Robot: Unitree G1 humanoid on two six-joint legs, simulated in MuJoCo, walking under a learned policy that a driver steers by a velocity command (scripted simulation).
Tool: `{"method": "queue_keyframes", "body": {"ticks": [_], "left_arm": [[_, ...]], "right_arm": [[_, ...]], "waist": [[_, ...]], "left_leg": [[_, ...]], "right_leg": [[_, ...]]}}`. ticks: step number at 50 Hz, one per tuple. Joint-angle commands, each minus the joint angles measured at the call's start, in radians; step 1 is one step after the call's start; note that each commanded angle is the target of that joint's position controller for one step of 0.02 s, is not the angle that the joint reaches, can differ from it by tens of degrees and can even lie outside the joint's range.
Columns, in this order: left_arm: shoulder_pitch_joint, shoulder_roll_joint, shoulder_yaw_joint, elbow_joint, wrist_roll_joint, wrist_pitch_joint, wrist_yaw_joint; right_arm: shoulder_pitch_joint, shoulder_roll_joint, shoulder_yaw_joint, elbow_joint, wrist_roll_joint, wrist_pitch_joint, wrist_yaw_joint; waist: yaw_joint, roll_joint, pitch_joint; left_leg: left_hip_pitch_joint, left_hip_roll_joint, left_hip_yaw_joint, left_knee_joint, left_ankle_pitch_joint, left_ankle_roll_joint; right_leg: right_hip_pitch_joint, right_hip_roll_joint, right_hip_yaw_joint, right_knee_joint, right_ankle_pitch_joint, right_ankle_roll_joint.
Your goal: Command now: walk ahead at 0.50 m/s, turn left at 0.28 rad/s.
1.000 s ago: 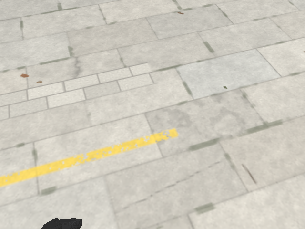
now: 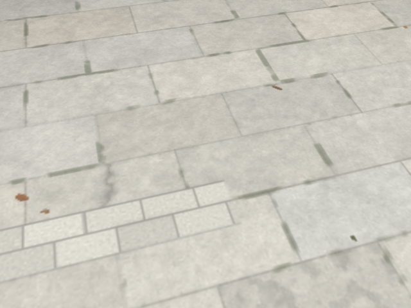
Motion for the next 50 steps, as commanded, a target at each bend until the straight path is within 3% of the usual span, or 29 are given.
{"method": "queue_keyframes", "body": {"ticks": [1,4,5,6,7,8,9,10,12,14,15,18,23,28,30,31,32,33,34,35,36,37,38,39,40,42,45,48,50], "left_arm": [[-0.147,0.056,0.004,-0.095,-0.007,-0.028,-0.016],[-0.116,0.098,0.015,-0.097,-0.01,-0.045,-0.027],[-0.056,0.117,0.024,-0.082,-0.01,-0.05,-0.025],[0.076,0.155,0.046,-0.043,-0.005,-0.053,-0.018],[0.262,0.219,0.066,-0.01,0.012,-0.056,-0.009],[0.358,0.308,0.088,0.009,0.019,-0.044,-0.003],[0.356,0.217,0.064,0.005,0.012,-0.038,-0.004],[0.279,0.149,0.044,-0.009,0.006,-0.037,0.0],[0.16,0.087,0.024,-0.015,0.01,-0.035,-0.002],[0.11,0.069,0.021,-0.007,0.02,-0.04,-0.004],[0.109,0.077,0.025,0.0,0.019,-0.044,-0.003],[0.127,0.115,0.039,0.021,0.022,-0.05,0.007],[0.164,0.156,0.05,0.035,0.016,-0.037,0.021],[0.237,0.199,0.065,0.058,-0.008,-0.007,0.023],[0.227,0.225,0.073,0.056,-0.017,0.006,0.024],[0.217,0.239,0.077,0.052,-0.023,0.013,0.026],[0.198,0.244,0.077,0.047,-0.027,0.023,0.027],[0.208,0.219,0.066,0.041,-0.018,0.024,0.029],[0.264,0.101,0.029,-0.008,0.03,0.008,0.022],[0.244,0.08,0.01,-0.042,0.011,-0.038,0.009],[0.109,0.16,0.03,-0.07,-0.035,-0.065,-0.002],[0.083,0.153,0.027,-0.08,-0.04,-0.079,-0.002],[0.095,0.15,0.029,-0.062,-0.015,-0.08,0.007],[0.115,0.162,0.039,-0.054,0.002,-0.07,0.012],[0.129,0.163,0.042,-0.053,0.004,-0.055,0.009],[0.128,0.137,0.04,-0.062,0.015,-0.033,0.009],[0.023,0.106,0.028,-0.1,0.023,-0.025,0.012],[-0.077,0.084,0.016,-0.131,0.013,-0.032,0.0],[-0.113,0.086,0.011,-0.144,0.004,-0.038,-0.012]], "right_arm": [[0.044,-0.172,-0.038,-0.026,0.009,0.002,-0.011],[0.029,-0.19,-0.05,-0.025,0.011,0.015,-0.021],[0.011,-0.195,-0.053,-0.03,0.011,0.02,-0.022],[-0.003,-0.177,-0.047,-0.039,0.008,0.022,-0.021],[-0.024,-0.13,-0.029,-0.069,-0.004,0.021,-0.019],[0.093,-0.018,0.0,-0.096,0.001,0.004,-0.016],[0.089,-0.086,-0.013,-0.087,0.022,-0.01,-0.013],[0.011,-0.163,-0.036,-0.104,0.039,-0.011,-0.014],[-0.07,-0.148,-0.043,-0.122,0.025,0.001,-0.02],[-0.048,-0.106,-0.048,-0.126,0.021,0.028,-0.017],[-0.051,-0.085,-0.045,-0.134,0.021,0.039,-0.015],[-0.099,-0.081,-0.047,-0.17,0.013,0.057,-0.014],[-0.249,-0.067,-0.035,-0.223,0.008,0.047,0.019],[-0.379,-0.076,-0.028,-0.295,0.009,0.051,0.048],[-0.36,-0.102,-0.039,-0.311,0.007,0.054,0.054],[-0.307,-0.125,-0.052,-0.305,0.007,0.057,0.054],[-0.177,-0.159,-0.075,-0.274,0.011,0.058,0.051],[0.005,-0.231,-0.114,-0.221,0.015,0.062,0.036],[0.063,-0.36,-0.143,-0.206,0.021,0.065,0.017],[0.06,-0.353,-0.125,-0.249,0.013,0.046,0.024],[0.051,-0.27,-0.099,-0.243,0.001,0.032,0.032],[0.005,-0.236,-0.089,-0.243,0.002,0.021,0.032],[-0.075,-0.201,-0.078,-0.258,0.005,0.018,0.029],[-0.133,-0.17,-0.067,-0.275,-0.001,0.018,0.025],[-0.158,-0.159,-0.061,-0.288,-0.009,0.017,0.021],[-0.149,-0.176,-0.065,-0.288,-0.004,0.011,0.011],[-0.099,-0.204,-0.073,-0.276,0.001,0.011,-0.01],[-0.062,-0.204,-0.074,-0.265,0.006,0.017,-0.018],[-0.032,-0.199,-0.072,-0.248,0.007,0.017,-0.018]], "waist": [[-0.004,0.106,0.067],[0.038,0.139,0.047],[0.075,0.15,0.018],[0.136,0.139,-0.061],[0.211,0.075,-0.213],[0.173,-0.191,-0.367],[0.185,-0.226,-0.4],[0.182,-0.144,-0.238],[0.132,-0.052,-0.076],[0.081,-0.082,-0.021],[0.073,-0.07,-0.009],[0.067,-0.024,0.017],[0.111,-0.002,0.051],[0.148,0.0,0.094],[0.117,-0.025,0.065],[0.08,-0.044,0.021],[0.002,-0.035,-0.046],[-0.077,0.008,-0.141],[-0.023,0.266,-0.207],[-0.006,0.278,-0.374],[-0.053,0.158,-0.283],[-0.024,0.132,-0.182],[0.025,0.065,-0.121],[0.066,0.076,-0.087],[0.089,0.092,-0.075],[0.102,0.085,-0.062],[0.075,0.086,-0.021],[0.034,0.124,0.003],[0.012,0.137,0.01]], "left_leg": [[-0.02,0.27,-0.178,-0.026,0.223,0.147],[0.017,0.303,-0.231,0.053,0.262,0.124],[0.009,0.293,-0.232,0.109,0.335,0.112],[-0.028,0.24,-0.203,0.243,0.429,0.086],[-0.191,0.172,-0.156,0.515,0.303,0.05],[-0.581,0.017,-0.055,0.884,-0.157,-0.026],[-0.703,0.044,-0.16,1.049,-0.363,-0.027],[-0.768,0.097,-0.163,1.1,-0.294,-0.018],[-0.712,0.172,-0.127,1.038,-0.145,-0.017],[-0.62,0.21,-0.13,0.978,-0.081,-0.017],[-0.614,0.216,-0.123,0.964,-0.065,-0.021],[-0.67,0.221,-0.133,0.877,0.04,-0.036],[-0.648,0.202,-0.063,0.6,0.249,-0.036],[-0.664,0.177,0.003,0.458,0.163,-0.001],[-0.586,0.129,0.052,0.436,0.06,0.033],[-0.495,0.088,0.086,0.434,0.01,0.054],[-0.323,0.035,0.116,0.38,0.03,0.085],[-0.029,0.011,0.074,0.342,0.076,0.125],[0.308,0.269,-0.379,0.306,0.04,0.257],[0.449,0.412,-0.856,0.107,-0.141,0.392],[0.408,0.392,-0.758,0.056,-0.098,0.324],[0.284,0.357,-0.617,0.068,-0.02,0.287],[0.132,0.313,-0.503,0.07,0.07,0.253],[0.007,0.28,-0.425,0.054,0.157,0.235],[-0.065,0.258,-0.397,0.03,0.192,0.23],[-0.137,0.237,-0.347,0.006,0.272,0.237],[-0.177,0.203,-0.29,-0.005,0.282,0.217],[-0.208,0.165,-0.264,0.004,0.176,0.175],[-0.198,0.181,-0.272,0.011,0.137,0.162]], "right_leg": [[0.022,0.044,-0.022,-0.096,0.005,0.003],[0.127,0.063,-0.011,-0.156,-0.081,-0.021],[0.221,0.078,-0.027,-0.175,-0.11,-0.036],[0.411,0.088,-0.04,-0.19,-0.119,-0.064],[0.711,-0.047,0.084,-0.14,-0.115,-0.126],[1.09,-0.301,0.487,-0.194,-0.235,-0.266],[1.08,-0.326,0.666,-0.297,-0.386,-0.292],[0.946,-0.292,0.512,-0.32,-0.428,-0.242],[0.671,-0.213,0.286,-0.387,-0.326,-0.191],[0.528,-0.17,0.151,-0.453,-0.247,-0.173],[0.501,-0.169,0.106,-0.475,-0.201,-0.181],[0.503,-0.174,-0.001,-0.504,-0.09,-0.198],[0.55,-0.147,-0.162,-0.513,-0.038,-0.17],[0.707,-0.195,-0.22,-0.454,0.019,-0.146],[0.748,-0.202,-0.251,-0.354,0.273,-0.126],[0.754,-0.197,-0.268,-0.255,0.45,-0.115],[0.724,-0.169,-0.299,-0.074,0.56,-0.094],[0.565,-0.126,-0.315,0.181,0.455,-0.053],[0.139,0.0,-0.304,0.562,-0.276,0.013],[-0.077,0.138,-0.052,0.756,-0.684,0.024],[-0.185,0.088,0.021,0.787,-0.603,-0.002],[-0.197,0.047,0.012,0.723,-0.512,-0.024],[-0.127,0.004,0.018,0.637,-0.442,-0.023],[-0.042,-0.023,0.023,0.562,-0.399,-0.017],[0.015,-0.031,0.026,0.527,-0.373,-0.01],[0.046,-0.018,0.008,0.443,-0.33,0.019],[0.026,0.015,-0.001,0.237,-0.168,0.052],[0.087,0.063,-0.005,0.016,0.0,0.053],[0.127,0.076,-0.011,-0.053,0.06,0.045]]}}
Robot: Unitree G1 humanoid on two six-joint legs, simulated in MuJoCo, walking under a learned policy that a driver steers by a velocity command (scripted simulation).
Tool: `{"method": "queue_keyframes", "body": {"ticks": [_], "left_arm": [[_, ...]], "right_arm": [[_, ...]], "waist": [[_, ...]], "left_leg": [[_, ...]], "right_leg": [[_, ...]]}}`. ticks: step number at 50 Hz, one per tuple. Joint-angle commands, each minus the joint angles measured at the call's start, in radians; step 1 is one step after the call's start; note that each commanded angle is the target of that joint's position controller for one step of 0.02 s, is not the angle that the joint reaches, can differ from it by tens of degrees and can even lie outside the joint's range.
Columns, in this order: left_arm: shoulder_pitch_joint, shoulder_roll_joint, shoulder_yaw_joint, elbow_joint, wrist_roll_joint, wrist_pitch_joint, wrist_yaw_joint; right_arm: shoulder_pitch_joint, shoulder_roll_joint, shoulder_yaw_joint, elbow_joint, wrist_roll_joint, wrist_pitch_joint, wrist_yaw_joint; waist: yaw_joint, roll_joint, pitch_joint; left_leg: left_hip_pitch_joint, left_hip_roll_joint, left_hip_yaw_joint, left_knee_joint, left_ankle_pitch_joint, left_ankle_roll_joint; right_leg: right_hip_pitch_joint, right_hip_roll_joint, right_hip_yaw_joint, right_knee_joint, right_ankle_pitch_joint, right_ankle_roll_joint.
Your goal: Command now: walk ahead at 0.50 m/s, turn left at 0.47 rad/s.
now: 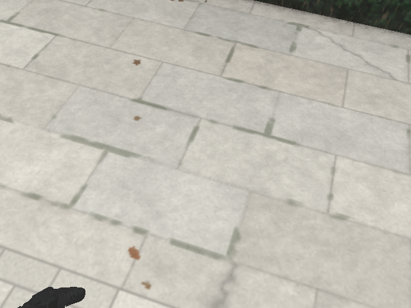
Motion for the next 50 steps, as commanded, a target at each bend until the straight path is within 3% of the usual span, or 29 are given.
{"method": "queue_keyframes", "body": {"ticks": [1,6,7,8,9,10,11,13,14,16,19,22,26,28,30,31,32,33,34,35,36,38,40,42,44,45,46,47,50], "left_arm": [[-0.099,0.059,0.005,-0.083,-0.01,-0.02,-0.015],[-0.048,0.108,0.019,-0.086,-0.009,-0.04,-0.031],[0.039,0.129,0.033,-0.06,-0.003,-0.044,-0.027],[0.175,0.167,0.047,-0.035,0.01,-0.048,-0.023],[0.327,0.245,0.068,-0.014,0.023,-0.046,-0.021],[0.395,0.224,0.067,0.03,-0.003,-0.034,-0.032],[0.351,0.149,0.044,0.019,-0.026,-0.03,-0.033],[0.235,0.1,0.023,-0.002,-0.005,-0.013,-0.026],[0.206,0.077,0.014,-0.005,0.004,-0.014,-0.024],[0.202,0.07,0.009,0.002,0.005,-0.018,-0.022],[0.219,0.113,0.017,0.023,-0.001,-0.022,-0.013],[0.235,0.13,0.019,0.04,-0.007,-0.004,0.0],[0.303,0.135,0.014,0.076,-0.017,0.02,0.008],[0.297,0.142,0.016,0.084,-0.02,0.032,0.01],[0.264,0.142,0.015,0.083,-0.025,0.04,0.014],[0.29,0.123,0.008,0.084,-0.014,0.037,0.014],[0.347,0.07,-0.012,0.069,0.015,0.024,0.01],[0.458,0.005,-0.041,0.099,0.008,0.024,0.003],[0.423,0.082,-0.022,0.109,-0.01,0.038,-0.001],[0.353,0.107,-0.013,0.091,-0.02,0.055,0.002],[0.305,0.099,-0.011,0.085,-0.018,0.075,0.012],[0.294,0.083,-0.009,0.084,-0.007,0.111,0.029],[0.329,0.052,-0.015,0.109,0.0,0.122,0.038],[0.342,0.039,-0.016,0.127,0.006,0.122,0.037],[0.321,0.042,-0.016,0.128,0.026,0.121,0.032],[0.29,0.064,-0.015,0.109,0.036,0.121,0.033],[0.261,0.117,-0.007,0.09,0.028,0.12,0.039],[0.226,0.129,0.0,0.105,0.016,0.116,0.039],[0.186,0.06,-0.019,0.111,0.018,0.082,0.036]], "right_arm": [[0.016,-0.163,-0.042,-0.043,0.004,-0.014,-0.008],[0.038,-0.163,-0.041,-0.018,-0.003,0.0,-0.013],[0.025,-0.152,-0.036,-0.023,-0.003,0.003,-0.012],[0.014,-0.119,-0.021,-0.037,-0.01,0.003,-0.009],[0.112,-0.069,-0.004,-0.049,-0.007,-0.005,-0.01],[0.169,-0.062,0.005,-0.041,0.01,-0.017,-0.01],[0.087,-0.147,-0.012,-0.047,0.023,-0.022,-0.008],[-0.079,-0.147,-0.011,-0.087,0.003,-0.028,-0.004],[-0.088,-0.139,-0.015,-0.089,-0.01,-0.027,-0.003],[-0.055,-0.103,-0.011,-0.079,-0.007,-0.021,0.001],[-0.106,-0.072,0.001,-0.1,-0.019,-0.017,-0.004],[-0.168,-0.034,0.017,-0.107,-0.022,-0.023,0.001],[-0.265,-0.044,0.016,-0.125,-0.016,-0.025,0.018],[-0.278,-0.067,0.009,-0.133,-0.02,-0.029,0.026],[-0.193,-0.095,-0.005,-0.103,-0.033,-0.034,0.027],[-0.134,-0.144,-0.019,-0.087,-0.041,-0.037,0.019],[-0.065,-0.207,-0.028,-0.087,-0.063,-0.034,0.01],[-0.047,-0.143,-0.007,-0.077,-0.061,-0.018,0.008],[-0.04,-0.081,0.01,-0.067,-0.035,-0.004,0.016],[-0.093,-0.077,0.014,-0.064,-0.023,0.003,0.019],[-0.157,-0.076,0.017,-0.068,-0.025,0.007,0.02],[-0.271,-0.1,0.011,-0.074,-0.039,0.017,0.016],[-0.303,-0.1,0.008,-0.067,-0.049,0.025,0.011],[-0.308,-0.085,0.012,-0.051,-0.041,0.028,0.005],[-0.282,-0.059,0.021,-0.023,-0.031,0.031,0.002],[-0.253,-0.044,0.027,-0.002,-0.034,0.032,0.002],[-0.231,-0.053,0.024,0.005,-0.039,0.032,0.004],[-0.221,-0.045,0.022,0.008,-0.035,0.033,-0.002],[-0.219,-0.058,0.015,0.04,-0.032,0.036,-0.016]], "waist": [[-0.011,0.137,-0.014],[0.022,0.177,-0.01],[0.069,0.173,-0.053],[0.13,0.138,-0.169],[0.135,-0.057,-0.335],[0.132,-0.285,-0.38],[0.15,-0.151,-0.237],[0.122,-0.008,-0.053],[0.095,-0.016,-0.032],[0.067,-0.051,-0.039],[0.062,-0.032,-0.02],[0.078,-0.032,-0.051],[0.119,-0.045,-0.068],[0.109,-0.052,-0.068],[0.052,-0.037,-0.1],[0.038,0.008,-0.148],[0.05,0.14,-0.275],[0.06,0.299,-0.408],[0.036,0.23,-0.402],[0.04,0.18,-0.3],[0.055,0.129,-0.225],[0.107,0.163,-0.143],[0.122,0.197,-0.143],[0.131,0.183,-0.157],[0.129,0.161,-0.131],[0.114,0.13,-0.082],[0.08,0.055,-0.029],[0.053,-0.063,0.007],[0.05,-0.071,0.015]], "left_leg": [[-0.07,0.225,-0.152,-0.092,0.133,0.136],[0.078,0.288,-0.227,0.037,0.274,0.108],[0.082,0.249,-0.204,0.128,0.416,0.088],[0.013,0.193,-0.156,0.325,0.436,0.057],[-0.288,0.069,-0.06,0.677,0.183,-0.017],[-0.53,-0.005,-0.05,0.907,-0.339,-0.055],[-0.644,0.052,-0.097,0.996,-0.307,-0.048],[-0.635,0.14,-0.02,0.928,-0.157,-0.039],[-0.59,0.177,-0.015,0.859,-0.106,-0.039],[-0.519,0.201,0.007,0.788,-0.071,-0.047],[-0.528,0.205,0.047,0.643,-0.015,-0.083],[-0.425,0.172,0.091,0.421,0.16,-0.096],[-0.346,0.123,0.096,0.244,0.31,-0.087],[-0.326,0.115,0.084,0.192,0.265,-0.063],[-0.192,0.093,0.099,0.089,0.319,-0.028],[-0.05,0.138,0.066,0.07,0.57,0.004],[0.234,0.32,-0.1,0.184,0.995,0.101],[0.385,0.5,-0.292,0.184,1.098,0.266],[0.327,0.469,-0.315,0.148,0.9,0.26],[0.237,0.426,-0.273,0.106,0.7,0.218],[0.122,0.396,-0.24,0.063,0.547,0.185],[-0.113,0.337,-0.162,-0.022,0.32,0.136],[-0.219,0.289,-0.088,-0.051,0.229,0.123],[-0.249,0.268,-0.053,-0.05,0.084,0.106],[-0.295,0.227,-0.028,-0.049,-0.182,0.042],[-0.319,0.199,-0.019,-0.039,-0.287,-0.008],[-0.301,0.157,0.008,-0.001,-0.297,-0.046],[-0.193,0.111,0.068,0.04,-0.184,-0.071],[-0.071,0.12,0.068,0.112,-0.005,-0.057]], "right_leg": [[0.126,0.047,-0.042,-0.104,0.112,-0.007],[0.181,0.063,-0.062,-0.181,-0.062,-0.08],[0.298,0.086,-0.088,-0.215,-0.066,-0.108],[0.52,0.012,-0.023,-0.179,-0.035,-0.16],[0.897,-0.192,0.304,-0.174,-0.108,-0.293],[1.024,-0.309,0.673,-0.338,-0.357,-0.379],[0.938,-0.292,0.639,-0.376,-0.522,-0.34],[0.669,-0.213,0.39,-0.415,-0.396,-0.29],[0.593,-0.18,0.324,-0.434,-0.304,-0.279],[0.528,-0.137,0.236,-0.47,-0.184,-0.276],[0.502,-0.135,0.119,-0.481,0.185,-0.295],[0.488,-0.075,-0.028,-0.441,0.439,-0.248],[0.552,-0.079,-0.04,-0.396,0.38,-0.224],[0.593,-0.104,-0.012,-0.341,0.36,-0.213],[0.597,-0.082,-0.01,-0.226,0.354,-0.178],[0.554,-0.029,-0.035,-0.119,0.3,-0.138],[0.368,0.038,-0.067,0.092,-0.011,-0.085],[0.218,0.097,-0.053,0.323,-0.629,-0.03],[0.184,0.071,0.002,0.389,-0.752,-0.015],[0.129,0.047,-0.004,0.416,-0.723,-0.004],[0.125,0.024,-0.015,0.388,-0.678,0.005],[0.25,0.003,-0.03,0.247,-0.58,0.021],[0.385,0.028,-0.07,0.133,-0.462,0.021],[0.479,0.04,-0.093,0.002,-0.295,0.003],[0.552,0.048,-0.103,-0.116,-0.193,-0.029],[0.535,0.008,-0.055,-0.177,-0.196,-0.054],[0.456,-0.04,-0.012,-0.225,-0.3,-0.084],[0.294,-0.028,-0.004,-0.269,-0.521,-0.105],[0.237,-0.007,-0.015,-0.31,-0.469,-0.061]]}}
Over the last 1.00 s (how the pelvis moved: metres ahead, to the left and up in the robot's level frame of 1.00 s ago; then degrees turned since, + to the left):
0.50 0.11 0.00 33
